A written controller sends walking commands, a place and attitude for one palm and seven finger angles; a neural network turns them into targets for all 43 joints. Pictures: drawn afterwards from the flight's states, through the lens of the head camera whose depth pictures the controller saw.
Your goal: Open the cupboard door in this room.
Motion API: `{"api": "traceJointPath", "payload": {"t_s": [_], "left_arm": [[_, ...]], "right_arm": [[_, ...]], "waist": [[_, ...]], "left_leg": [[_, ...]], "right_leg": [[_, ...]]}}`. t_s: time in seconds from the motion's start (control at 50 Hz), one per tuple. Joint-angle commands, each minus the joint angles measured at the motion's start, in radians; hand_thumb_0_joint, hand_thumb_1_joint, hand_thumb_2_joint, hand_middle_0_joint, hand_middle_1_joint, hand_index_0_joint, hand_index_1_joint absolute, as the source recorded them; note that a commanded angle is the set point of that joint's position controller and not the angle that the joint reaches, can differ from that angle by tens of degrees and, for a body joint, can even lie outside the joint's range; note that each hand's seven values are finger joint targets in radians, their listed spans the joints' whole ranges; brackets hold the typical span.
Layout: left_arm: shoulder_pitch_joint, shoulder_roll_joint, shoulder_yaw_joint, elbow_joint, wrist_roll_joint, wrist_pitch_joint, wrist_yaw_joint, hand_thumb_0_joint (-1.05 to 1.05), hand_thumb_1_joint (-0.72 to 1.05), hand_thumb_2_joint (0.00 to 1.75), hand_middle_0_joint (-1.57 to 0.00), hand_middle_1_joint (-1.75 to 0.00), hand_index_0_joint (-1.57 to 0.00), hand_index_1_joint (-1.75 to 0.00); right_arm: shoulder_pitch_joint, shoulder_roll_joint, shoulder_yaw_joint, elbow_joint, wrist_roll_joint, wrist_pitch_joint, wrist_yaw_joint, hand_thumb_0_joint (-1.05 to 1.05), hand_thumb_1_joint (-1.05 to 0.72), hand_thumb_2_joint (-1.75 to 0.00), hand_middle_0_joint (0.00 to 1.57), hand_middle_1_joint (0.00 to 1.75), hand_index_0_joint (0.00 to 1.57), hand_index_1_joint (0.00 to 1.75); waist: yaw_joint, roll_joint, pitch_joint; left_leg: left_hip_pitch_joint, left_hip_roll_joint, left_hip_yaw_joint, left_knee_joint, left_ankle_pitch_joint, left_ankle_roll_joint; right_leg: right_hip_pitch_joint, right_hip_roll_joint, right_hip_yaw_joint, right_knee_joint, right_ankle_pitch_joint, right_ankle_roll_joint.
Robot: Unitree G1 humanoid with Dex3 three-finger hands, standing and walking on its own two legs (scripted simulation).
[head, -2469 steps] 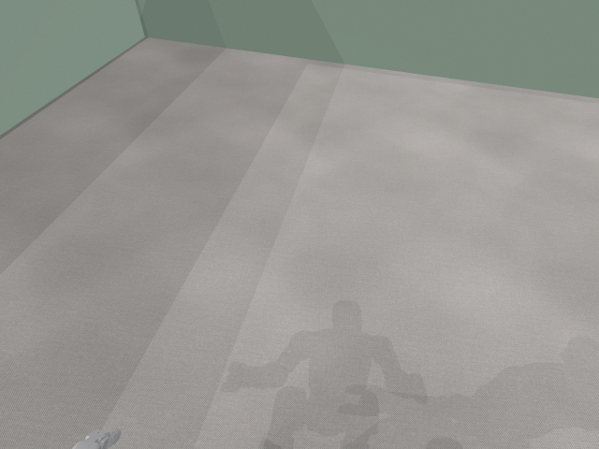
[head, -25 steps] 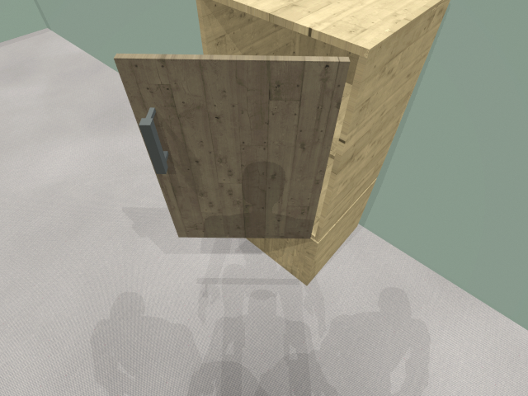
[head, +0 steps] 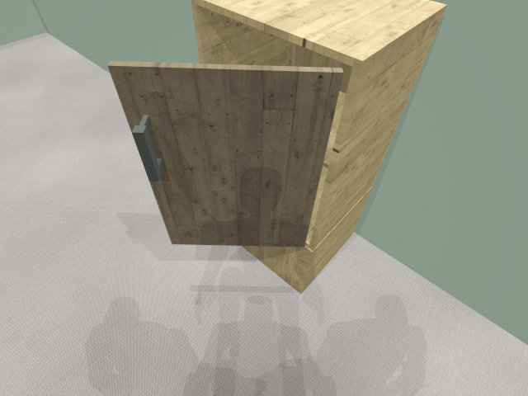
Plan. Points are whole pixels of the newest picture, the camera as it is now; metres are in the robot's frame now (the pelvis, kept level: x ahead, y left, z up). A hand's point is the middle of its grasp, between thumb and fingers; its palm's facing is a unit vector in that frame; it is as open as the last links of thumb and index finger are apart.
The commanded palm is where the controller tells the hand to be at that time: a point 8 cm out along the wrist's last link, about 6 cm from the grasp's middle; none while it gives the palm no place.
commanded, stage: shuffle to correct the standing spot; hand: left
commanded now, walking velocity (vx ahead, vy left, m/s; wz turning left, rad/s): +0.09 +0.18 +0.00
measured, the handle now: (150, 148) +0.57 +0.28 +0.02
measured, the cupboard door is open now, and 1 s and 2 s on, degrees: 41 41 41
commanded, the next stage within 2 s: come to a stop and stand still in 0.26 s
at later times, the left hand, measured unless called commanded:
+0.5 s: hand out of the picture +0.05 +0.24 -0.18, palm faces +0.02 -0.97 -0.26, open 7.3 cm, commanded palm none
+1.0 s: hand out of the picture +0.05 +0.22 -0.17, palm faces +0.00 -0.98 -0.21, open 7.3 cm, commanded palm none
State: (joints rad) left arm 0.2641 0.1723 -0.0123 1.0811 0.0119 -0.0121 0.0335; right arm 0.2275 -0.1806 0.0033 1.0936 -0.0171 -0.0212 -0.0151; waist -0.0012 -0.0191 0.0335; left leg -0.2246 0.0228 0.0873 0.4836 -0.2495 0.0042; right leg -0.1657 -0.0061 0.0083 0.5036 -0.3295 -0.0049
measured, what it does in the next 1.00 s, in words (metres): steps on the spot: right foot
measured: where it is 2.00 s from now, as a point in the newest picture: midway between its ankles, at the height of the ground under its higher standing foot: outside the picture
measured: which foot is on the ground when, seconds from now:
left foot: down 0.00-1.00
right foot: down 0.00-0.32, up 0.34-0.56, down 0.58-1.00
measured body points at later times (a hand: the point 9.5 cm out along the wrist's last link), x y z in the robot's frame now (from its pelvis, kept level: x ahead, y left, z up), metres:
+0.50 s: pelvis +0.02 +0.04 +0.00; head +0.06 +0.04 +0.44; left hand +0.05 +0.29 -0.16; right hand +0.06 -0.19 -0.16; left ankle +0.01 +0.12 -0.74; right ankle -0.01 -0.07 -0.71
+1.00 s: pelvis +0.00 +0.04 +0.00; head -0.01 +0.04 +0.45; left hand +0.06 +0.27 -0.15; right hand +0.03 -0.19 -0.15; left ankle +0.00 +0.12 -0.74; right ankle +0.01 -0.07 -0.74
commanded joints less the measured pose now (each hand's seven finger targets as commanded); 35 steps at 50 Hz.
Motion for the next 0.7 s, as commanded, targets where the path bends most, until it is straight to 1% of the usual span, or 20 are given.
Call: {"api": "traceJointPath", "payload": {"t_s": [0.0, 0.08, 0.16, 0.2, 0.24, 0.26, 0.28, 0.3, 0.32, 0.36, 0.4, 0.44, 0.5, 0.52, 0.54, 0.56, 0.58, 0.62, 0.66, 0.68], "left_arm": [[0.062, 0.140, 0.036, -0.039, 0.009, -0.017, 0.004, 0.00, 0.90, 0.90, -0.20, -0.30, -0.20, -0.30], [0.073, 0.171, 0.050, -0.048, 0.009, -0.008, 0.003, 0.00, 0.90, 0.90, -0.20, -0.30, -0.20, -0.30], [0.105, 0.195, 0.069, -0.057, 0.011, -0.007, 0.008, 0.00, 0.90, 0.90, -0.20, -0.30, -0.20, -0.30], [0.108, 0.200, 0.078, -0.066, 0.015, -0.005, 0.013, 0.00, 0.90, 0.90, -0.20, -0.30, -0.20, -0.30], [0.091, 0.191, 0.080, -0.082, 0.014, 0.004, 0.014, 0.00, 0.90, 0.90, -0.20, -0.30, -0.20, -0.30], [0.077, 0.175, 0.077, -0.093, 0.013, 0.009, 0.014, 0.00, 0.90, 0.90, -0.20, -0.30, -0.20, -0.30], [0.057, 0.149, 0.073, -0.106, 0.013, 0.014, 0.014, 0.00, 0.90, 0.90, -0.20, -0.30, -0.20, -0.30], [0.020, 0.117, 0.065, -0.125, 0.014, 0.019, 0.015, 0.00, 0.90, 0.90, -0.20, -0.30, -0.20, -0.30], [-0.004, 0.111, 0.062, -0.137, 0.013, 0.026, 0.018, 0.00, 0.90, 0.90, -0.20, -0.30, -0.20, -0.30], [-0.009, 0.097, 0.062, -0.138, 0.009, 0.033, 0.015, 0.00, 0.90, 0.90, -0.20, -0.30, -0.20, -0.30], [0.011, 0.060, 0.053, -0.123, 0.012, 0.032, 0.006, 0.00, 0.90, 0.90, -0.20, -0.30, -0.20, -0.30], [0.023, 0.049, 0.045, -0.114, 0.009, 0.031, 0.004, 0.00, 0.90, 0.90, -0.20, -0.30, -0.20, -0.30], [0.027, 0.090, 0.051, -0.101, 0.009, 0.014, 0.001, 0.00, 0.90, 0.90, -0.20, -0.30, -0.20, -0.30], [0.034, 0.109, 0.054, -0.096, 0.010, 0.005, 0.001, 0.00, 0.90, 0.90, -0.20, -0.30, -0.20, -0.30], [0.039, 0.133, 0.055, -0.091, 0.011, -0.006, 0.002, 0.00, 0.90, 0.90, -0.20, -0.30, -0.20, -0.30], [0.027, 0.151, 0.050, -0.084, 0.010, -0.014, 0.003, 0.00, 0.90, 0.90, -0.20, -0.30, -0.20, -0.30], [0.010, 0.161, 0.044, -0.083, 0.006, -0.014, 0.001, 0.00, 0.90, 0.90, -0.20, -0.30, -0.20, -0.30], [-0.027, 0.144, 0.039, -0.085, 0.004, -0.014, 0.000, 0.00, 0.90, 0.90, -0.20, -0.30, -0.20, -0.30], [-0.031, 0.126, 0.032, -0.079, 0.002, -0.011, 0.000, 0.00, 0.90, 0.90, -0.20, -0.30, -0.20, -0.30], [0.090, 0.106, 0.028, -0.041, 0.008, -0.022, 0.042, 0.00, 0.90, 0.90, -0.20, -0.30, -0.20, -0.30]], "right_arm": [[0.034, -0.101, -0.021, -0.044, 0.003, -0.011, -0.007, 0.00, -0.90, -0.90, 0.20, 0.30, 0.20, 0.30], [0.022, -0.090, -0.022, -0.073, 0.000, 0.006, 0.000, 0.00, -0.90, -0.90, 0.20, 0.30, 0.20, 0.30], [-0.001, -0.087, -0.028, -0.102, -0.001, 0.013, 0.001, 0.00, -0.90, -0.90, 0.20, 0.30, 0.20, 0.30], [0.009, -0.087, -0.031, -0.108, 0.001, 0.012, 0.001, 0.00, -0.90, -0.90, 0.20, 0.30, 0.20, 0.30], [0.044, -0.100, -0.032, -0.103, 0.004, 0.007, 0.001, 0.00, -0.90, -0.90, 0.20, 0.30, 0.20, 0.30], [0.077, -0.124, -0.038, -0.097, 0.002, 0.006, -0.001, 0.00, -0.90, -0.90, 0.20, 0.30, 0.20, 0.30], [0.119, -0.159, -0.048, -0.092, -0.003, 0.008, -0.005, 0.00, -0.90, -0.90, 0.20, 0.30, 0.20, 0.30], [0.156, -0.174, -0.051, -0.084, -0.003, 0.008, -0.009, 0.00, -0.90, -0.90, 0.20, 0.30, 0.20, 0.30], [0.163, -0.168, -0.050, -0.087, 0.000, 0.013, -0.012, 0.00, -0.90, -0.90, 0.20, 0.30, 0.20, 0.30], [0.108, -0.142, -0.041, -0.120, -0.003, 0.015, -0.015, 0.00, -0.90, -0.90, 0.20, 0.30, 0.20, 0.30], [0.058, -0.125, -0.039, -0.134, -0.009, 0.009, -0.017, 0.00, -0.90, -0.90, 0.20, 0.30, 0.20, 0.30], [0.056, -0.134, -0.039, -0.135, -0.009, 0.000, -0.018, 0.00, -0.90, -0.90, 0.20, 0.30, 0.20, 0.30], [0.032, -0.160, -0.049, -0.117, -0.004, -0.011, -0.023, 0.00, -0.90, -0.90, 0.20, 0.30, 0.20, 0.30], [0.021, -0.168, -0.049, -0.114, -0.001, -0.015, -0.022, 0.00, -0.90, -0.90, 0.20, 0.30, 0.20, 0.30], [0.023, -0.143, -0.044, -0.109, 0.004, -0.018, -0.020, 0.00, -0.90, -0.90, 0.20, 0.30, 0.20, 0.30], [0.029, -0.113, -0.036, -0.103, 0.009, -0.016, -0.015, 0.00, -0.90, -0.90, 0.20, 0.30, 0.20, 0.30], [0.045, -0.093, -0.028, -0.093, 0.007, -0.013, -0.011, 0.00, -0.90, -0.90, 0.20, 0.30, 0.20, 0.30], [0.057, -0.083, -0.024, -0.058, 0.000, -0.007, -0.010, 0.00, -0.90, -0.90, 0.20, 0.30, 0.20, 0.30], [0.055, -0.094, -0.019, -0.037, 0.000, -0.012, -0.010, 0.00, -0.90, -0.90, 0.20, 0.30, 0.20, 0.30], [0.013, -0.130, -0.024, -0.103, 0.011, -0.014, -0.008, 0.00, -0.90, -0.90, 0.20, 0.30, 0.20, 0.30]], "waist": [[0.010, 0.027, 0.000], [0.018, -0.044, 0.035], [0.036, -0.127, 0.057], [0.034, -0.134, 0.042], [0.017, -0.081, 0.012], [0.003, 0.009, -0.023], [-0.012, 0.132, -0.043], [-0.023, 0.253, -0.029], [-0.026, 0.258, -0.022], [-0.004, 0.155, -0.005], [0.017, 0.090, -0.016], [0.020, 0.088, -0.041], [0.035, 0.048, -0.063], [0.042, 0.032, -0.071], [0.039, -0.023, -0.082], [0.019, -0.083, -0.071], [0.000, -0.087, -0.049], [-0.011, -0.096, -0.021], [0.001, -0.047, -0.010], [0.026, -0.071, -0.038]], "left_leg": [[0.043, 0.066, -0.069, -0.040, 0.125, 0.025], [-0.042, 0.023, -0.025, 0.022, 0.006, 0.002], [-0.124, 0.001, -0.003, 0.093, -0.053, -0.009], [-0.114, 0.002, -0.001, 0.060, -0.038, -0.008], [0.004, 0.022, -0.012, -0.013, 0.135, 0.004], [0.097, 0.067, -0.053, -0.016, 0.298, 0.027], [0.181, 0.151, -0.156, -0.028, 0.459, 0.086], [0.226, 0.234, -0.246, -0.080, 0.617, 0.169], [0.224, 0.265, -0.268, -0.111, 0.685, 0.220], [0.128, 0.259, -0.240, -0.118, 0.612, 0.242], [0.089, 0.235, -0.201, -0.119, 0.628, 0.225], [0.070, 0.220, -0.187, -0.127, 0.609, 0.209], [0.059, 0.207, -0.185, -0.101, 0.502, 0.179], [0.039, 0.185, -0.171, -0.073, 0.418, 0.145], [0.007, 0.140, -0.149, -0.042, 0.294, 0.099], [-0.023, 0.085, -0.107, -0.038, 0.125, 0.056], [-0.006, 0.052, -0.086, -0.064, 0.030, 0.035], [0.051, 0.066, -0.096, -0.092, 0.111, 0.030], [0.057, 0.091, -0.111, -0.130, 0.161, 0.037], [0.021, 0.115, -0.085, 0.079, 0.334, 0.015]], "right_leg": [[-0.050, -0.106, 0.101, -0.092, 0.223, -0.045], [-0.042, -0.184, 0.186, -0.140, 0.156, -0.084], [0.019, -0.268, 0.253, -0.138, 0.364, -0.133], [0.047, -0.273, 0.232, -0.087, 0.486, -0.138], [-0.006, -0.215, 0.145, -0.006, 0.499, -0.098], [-0.061, -0.158, 0.076, 0.060, 0.413, -0.066], [-0.159, -0.085, -0.007, 0.167, 0.190, -0.033], [-0.266, -0.029, -0.072, 0.295, -0.165, -0.004], [-0.323, -0.033, -0.051, 0.418, -0.308, -0.001], [-0.297, -0.069, -0.040, 0.474, -0.286, -0.013], [-0.242, -0.071, -0.057, 0.411, -0.197, -0.007], [-0.177, -0.064, -0.063, 0.316, -0.129, 0.003], [-0.060, -0.052, -0.055, 0.085, 0.016, -0.003], [0.003, -0.057, -0.043, -0.025, 0.105, -0.005], [0.055, -0.095, 0.031, -0.095, 0.195, -0.020], [0.052, -0.173, 0.118, -0.114, 0.272, -0.054], [0.004, -0.218, 0.138, -0.114, 0.295, -0.087], [-0.047, -0.157, 0.080, -0.086, 0.301, -0.075], [-0.038, -0.126, 0.043, -0.091, 0.262, -0.047], [-0.005, -0.159, 0.084, -0.046, 0.632, -0.018]]}}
